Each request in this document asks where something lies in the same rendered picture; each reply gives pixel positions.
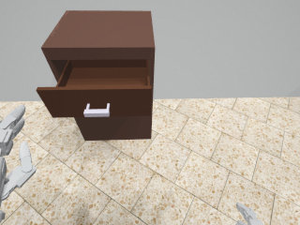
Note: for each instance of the robot right hand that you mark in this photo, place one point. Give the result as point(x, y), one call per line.
point(248, 214)

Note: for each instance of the drawer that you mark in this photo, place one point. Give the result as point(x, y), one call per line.
point(124, 83)

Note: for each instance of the robot left hand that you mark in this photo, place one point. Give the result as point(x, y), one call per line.
point(10, 127)

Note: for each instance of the cabinet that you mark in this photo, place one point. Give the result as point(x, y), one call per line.
point(105, 35)

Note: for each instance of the handle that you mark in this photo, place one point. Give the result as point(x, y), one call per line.
point(96, 112)

